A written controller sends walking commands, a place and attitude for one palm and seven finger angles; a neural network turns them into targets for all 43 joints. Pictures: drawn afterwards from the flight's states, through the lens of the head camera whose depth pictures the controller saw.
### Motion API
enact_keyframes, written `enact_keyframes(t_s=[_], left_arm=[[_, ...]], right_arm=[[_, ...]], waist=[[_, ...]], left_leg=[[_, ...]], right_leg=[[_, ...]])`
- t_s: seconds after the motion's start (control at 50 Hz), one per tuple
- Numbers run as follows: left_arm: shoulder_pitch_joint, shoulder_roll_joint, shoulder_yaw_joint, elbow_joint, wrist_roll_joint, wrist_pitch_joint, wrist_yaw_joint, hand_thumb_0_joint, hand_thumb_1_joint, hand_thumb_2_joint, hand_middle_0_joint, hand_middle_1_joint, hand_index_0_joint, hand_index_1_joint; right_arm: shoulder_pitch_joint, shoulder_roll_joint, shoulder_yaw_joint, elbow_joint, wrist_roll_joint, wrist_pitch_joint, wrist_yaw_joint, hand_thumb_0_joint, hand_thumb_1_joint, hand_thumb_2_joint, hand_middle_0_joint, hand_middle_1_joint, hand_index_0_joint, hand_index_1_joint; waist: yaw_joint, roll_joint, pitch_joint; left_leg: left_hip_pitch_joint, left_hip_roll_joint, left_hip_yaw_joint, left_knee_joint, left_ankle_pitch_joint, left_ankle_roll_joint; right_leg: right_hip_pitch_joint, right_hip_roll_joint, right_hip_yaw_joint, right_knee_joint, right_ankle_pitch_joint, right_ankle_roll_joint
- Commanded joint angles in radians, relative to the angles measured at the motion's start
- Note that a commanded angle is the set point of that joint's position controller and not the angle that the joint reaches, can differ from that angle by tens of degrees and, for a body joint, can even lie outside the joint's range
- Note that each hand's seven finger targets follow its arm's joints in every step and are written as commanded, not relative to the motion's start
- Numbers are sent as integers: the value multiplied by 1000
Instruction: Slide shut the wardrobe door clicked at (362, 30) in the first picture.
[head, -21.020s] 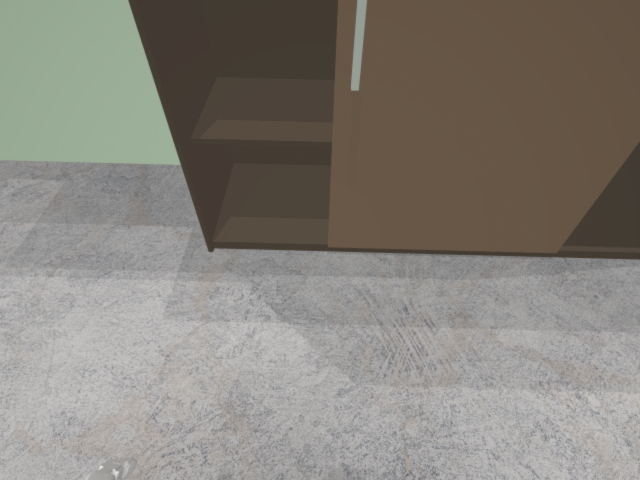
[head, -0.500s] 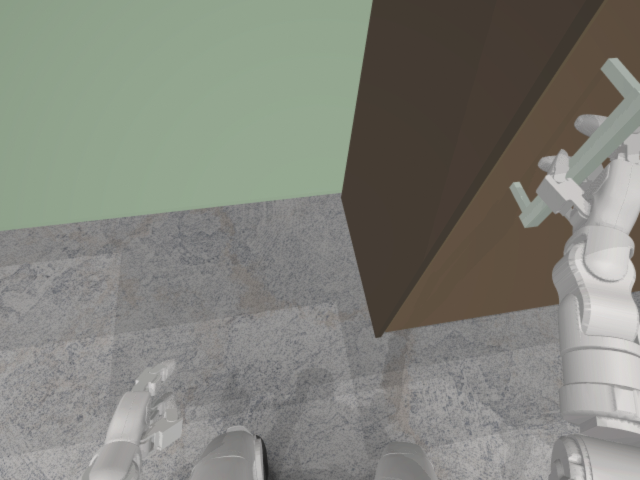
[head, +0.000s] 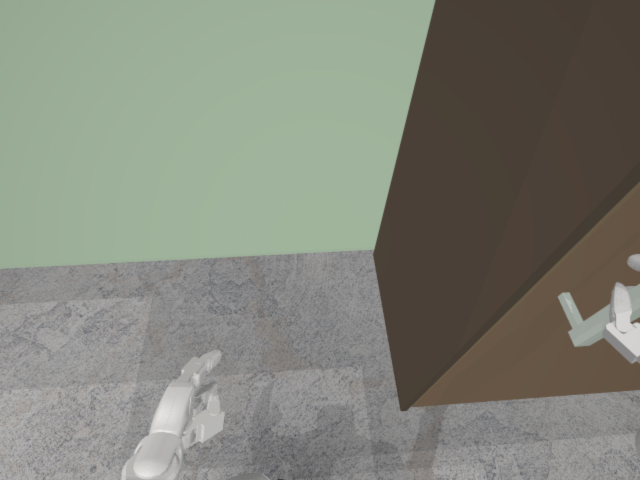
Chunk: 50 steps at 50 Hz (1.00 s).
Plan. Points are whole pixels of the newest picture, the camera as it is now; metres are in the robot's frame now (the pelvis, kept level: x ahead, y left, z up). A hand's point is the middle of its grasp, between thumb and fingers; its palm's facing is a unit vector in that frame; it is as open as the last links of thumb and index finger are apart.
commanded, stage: stop walking and hold the door there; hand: right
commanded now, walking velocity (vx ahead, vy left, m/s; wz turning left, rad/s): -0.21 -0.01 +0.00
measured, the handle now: (626, 283) +0.29 -0.34 +0.10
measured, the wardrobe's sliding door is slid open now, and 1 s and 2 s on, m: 0.00 0.00 0.00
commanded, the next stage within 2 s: none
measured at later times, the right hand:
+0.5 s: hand (615, 325) +0.24 -0.31 +0.10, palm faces +0.46 +0.85 -0.26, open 6.1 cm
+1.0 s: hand (617, 326) +0.24 -0.31 +0.10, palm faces +0.38 +0.90 -0.23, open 5.9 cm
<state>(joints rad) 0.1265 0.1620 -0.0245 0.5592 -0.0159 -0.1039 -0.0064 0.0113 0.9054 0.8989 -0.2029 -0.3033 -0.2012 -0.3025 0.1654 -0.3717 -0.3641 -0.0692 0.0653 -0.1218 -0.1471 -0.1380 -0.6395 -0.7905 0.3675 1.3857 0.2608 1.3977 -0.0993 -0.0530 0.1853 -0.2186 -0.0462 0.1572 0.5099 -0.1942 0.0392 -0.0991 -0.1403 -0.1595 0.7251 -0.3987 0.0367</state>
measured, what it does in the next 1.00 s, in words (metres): steps on the spot: right foot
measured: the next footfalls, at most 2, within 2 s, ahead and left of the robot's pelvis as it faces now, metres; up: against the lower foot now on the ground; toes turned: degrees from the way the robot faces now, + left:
right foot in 0.24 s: +0.10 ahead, -0.17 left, +0.00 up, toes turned -1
right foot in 1.70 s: -0.07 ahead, -0.37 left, +0.00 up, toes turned -1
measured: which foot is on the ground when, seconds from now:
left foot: down 0.00-1.00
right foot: up 0.00-0.22, down 0.24-1.00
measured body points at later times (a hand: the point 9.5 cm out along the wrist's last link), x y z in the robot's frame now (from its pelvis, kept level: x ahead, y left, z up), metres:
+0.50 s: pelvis -0.02 -0.05 +0.00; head -0.02 -0.05 +0.45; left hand +0.11 +0.18 -0.09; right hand +0.21 -0.35 +0.11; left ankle -0.04 +0.06 -0.73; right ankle +0.06 -0.17 -0.73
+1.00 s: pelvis -0.02 -0.09 +0.01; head -0.03 -0.07 +0.46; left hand +0.14 +0.15 -0.08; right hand +0.22 -0.35 +0.11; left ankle -0.04 +0.05 -0.73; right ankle +0.06 -0.17 -0.73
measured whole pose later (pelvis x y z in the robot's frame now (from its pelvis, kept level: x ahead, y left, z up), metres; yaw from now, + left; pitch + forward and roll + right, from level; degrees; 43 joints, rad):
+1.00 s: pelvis -0.02 -0.09 +0.01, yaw +5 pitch -1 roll +1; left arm 0.21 0.23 -0.02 0.65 -0.01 -0.09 0.06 0.01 0.91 0.90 -0.20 -0.30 -0.20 -0.30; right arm 0.24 -0.22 -0.20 -0.01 0.04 -0.17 -0.20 -0.07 -0.71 -0.82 0.39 1.38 0.28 1.39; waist -0.05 -0.05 -0.03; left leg -0.17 0.00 -0.02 0.41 -0.22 -0.03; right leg -0.30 -0.02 -0.10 0.42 -0.11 -0.04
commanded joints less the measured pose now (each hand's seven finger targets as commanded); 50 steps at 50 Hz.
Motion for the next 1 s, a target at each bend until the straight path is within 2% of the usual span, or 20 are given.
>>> enact_keyframes(t_s=[0.0,0.02,0.06,0.1,0.16,0.18,0.2,0.22,0.24,0.26,0.28,0.32,0.4,0.46,0.48,0.5,0.58,0.68,0.88,0.98], left_arm=[[-1,152,64,-126,-20,-34,44,0,900,900,-200,-300,-200,-300],[-14,146,46,-112,-18,-17,47,0,900,900,-200,-300,-200,-300],[-54,151,36,-83,-5,18,63,0,900,900,-200,-300,-200,-300],[-59,141,38,-89,-4,40,80,0,900,900,-200,-300,-200,-300],[-48,146,47,-88,-6,38,101,0,900,900,-200,-300,-200,-300],[-40,152,54,-93,-5,32,104,0,900,900,-200,-300,-200,-300],[-47,180,63,-107,-4,24,107,0,900,900,-200,-300,-200,-300],[-49,198,66,-127,-7,13,106,0,900,900,-200,-300,-200,-300],[-28,204,66,-129,-17,0,100,0,900,900,-200,-300,-200,-300],[-58,175,51,-121,-4,-15,97,0,900,900,-200,-300,-200,-300],[-50,165,53,-117,0,-22,95,0,900,900,-200,-300,-200,-300],[-20,168,54,-105,1,-35,80,0,900,900,-200,-300,-200,-300],[4,184,46,-95,3,-56,73,0,900,900,-200,-300,-200,-300],[0,180,43,-84,15,-60,70,0,900,900,-200,-300,-200,-300],[22,171,43,-69,3,-61,71,0,900,900,-200,-300,-200,-300],[15,168,42,-66,4,-61,74,0,900,900,-200,-300,-200,-300],[-1,178,41,-45,6,-60,87,0,900,900,-200,-300,-200,-300],[-19,173,32,-48,2,-55,96,0,900,900,-200,-300,-200,-300],[-1,174,47,-45,4,-43,86,0,900,900,-200,-300,-200,-300],[-14,181,49,-60,3,-34,84,0,900,900,-200,-300,-200,-300]], right_arm=[[13,-110,31,-124,-19,-62,3,0,-900,-900,450,1400,450,1400],[16,-116,19,-131,-29,-67,-4,0,-900,-900,450,1400,450,1400],[17,-176,-49,-127,-37,-81,-24,0,-900,-900,450,1400,450,1400],[32,-161,-38,-162,-39,-73,-27,0,-900,-900,450,1400,450,1400],[42,-102,37,-219,-34,-63,-30,0,-900,-900,450,1400,450,1400],[40,-76,72,-249,-34,-60,-26,0,-900,-900,450,1400,450,1400],[32,-63,99,-292,-36,-60,-21,0,-900,-900,450,1400,450,1400],[44,-41,127,-326,-38,-66,-18,0,-900,-900,450,1400,450,1400],[102,9,180,-289,-40,-73,-12,0,-900,-900,450,1400,450,1400],[58,43,215,-319,-49,-68,-5,0,-900,-900,450,1400,450,1400],[55,-4,172,-301,-61,-64,-16,0,-900,-900,450,1400,450,1400],[85,23,198,-273,-69,-50,-20,0,-900,-900,450,1400,450,1400],[58,35,224,-250,-73,-35,-19,0,-900,-900,450,1400,450,1400],[48,-10,176,-208,-69,-34,-17,0,-900,-900,450,1400,450,1400],[29,-14,168,-191,-59,-33,-17,0,-900,-900,450,1400,450,1400],[-3,30,220,-186,-55,-32,-9,0,-900,-900,450,1400,450,1400],[-23,34,231,-127,-57,-35,-5,0,-900,-900,450,1400,450,1400],[-26,81,284,-122,-66,-54,-5,0,-900,-900,450,1400,450,1400],[-52,70,275,-55,-74,-61,-5,0,-900,-900,450,1400,450,1400],[-60,80,297,-73,-74,-72,4,0,-900,-900,450,1400,450,1400]], waist=[[77,320,-373],[94,258,-344],[101,184,-370],[107,240,-388],[125,206,-350],[124,148,-328],[115,30,-284],[99,-102,-249],[100,-149,-219],[107,-295,-166],[110,-252,-128],[101,-118,-170],[105,-120,-212],[116,-12,-229],[112,123,-271],[117,184,-280],[124,78,-256],[111,-30,-206],[115,92,-234],[114,22,-211]], left_leg=[[330,410,-465,22,1333,160],[275,407,-455,0,1142,146],[235,358,-359,-10,1005,118],[147,293,-276,-35,814,83],[36,235,-203,-39,503,25],[-47,201,-203,-28,320,-4],[-110,133,-185,8,88,-39],[-103,68,-168,73,-137,-62],[-70,29,-161,148,-290,-58],[-55,17,-155,281,-281,-53],[-55,43,-178,343,-246,-50],[-41,58,-167,272,-214,-53],[76,46,-134,-7,-131,-43],[-17,114,-259,-188,-52,-6],[-55,132,-300,-212,-89,-7],[-95,149,-318,-233,-86,-1],[-148,101,-246,-209,-154,-26],[-75,45,-184,-103,-180,-45],[-126,77,-241,-235,-163,-29],[-142,82,-231,-239,-123,-30]], right_leg=[[-356,113,204,470,-249,6],[-367,76,239,390,-239,4],[-306,79,175,178,-185,6],[-209,109,113,62,-38,0],[-90,109,99,-172,183,-7],[-14,82,103,-243,299,-13],[-33,-12,197,-308,363,-47],[-131,-113,300,-419,269,-100],[-230,-155,342,-518,-7,-127],[-343,-177,417,-621,-167,-154],[-358,-186,412,-623,-164,-165],[-291,-143,306,-531,-61,-148],[-268,-69,214,-488,-98,-88],[-160,35,135,-354,46,-28],[-106,54,122,-286,86,-25],[-62,65,125,-242,136,-29],[-18,30,159,-329,147,-36],[-139,-37,259,-537,-148,-58],[-55,24,159,-415,7,-42],[-52,37,149,-405,62,-43]])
